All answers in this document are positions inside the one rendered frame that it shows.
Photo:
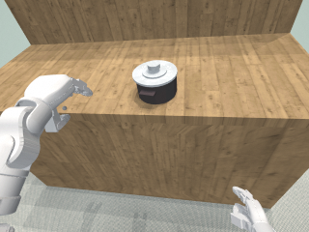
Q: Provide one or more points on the pot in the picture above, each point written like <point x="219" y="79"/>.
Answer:
<point x="158" y="95"/>

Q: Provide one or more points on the left robot hand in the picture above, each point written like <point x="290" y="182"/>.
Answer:
<point x="53" y="89"/>

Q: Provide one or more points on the table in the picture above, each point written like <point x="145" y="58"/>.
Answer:
<point x="240" y="116"/>

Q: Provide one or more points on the left robot forearm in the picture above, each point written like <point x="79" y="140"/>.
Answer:
<point x="21" y="127"/>

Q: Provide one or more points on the lid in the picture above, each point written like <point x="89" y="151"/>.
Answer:
<point x="166" y="74"/>

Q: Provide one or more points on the right robot forearm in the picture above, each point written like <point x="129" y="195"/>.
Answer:
<point x="262" y="227"/>

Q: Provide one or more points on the knob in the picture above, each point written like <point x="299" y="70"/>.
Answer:
<point x="153" y="65"/>

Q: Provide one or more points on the right robot hand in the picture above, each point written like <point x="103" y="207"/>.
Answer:
<point x="253" y="212"/>

